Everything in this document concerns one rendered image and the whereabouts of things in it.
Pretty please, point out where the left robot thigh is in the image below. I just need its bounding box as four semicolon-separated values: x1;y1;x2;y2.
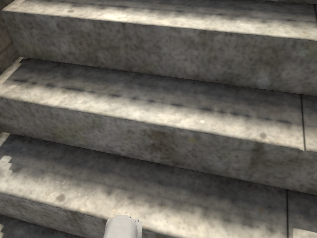
103;215;143;238

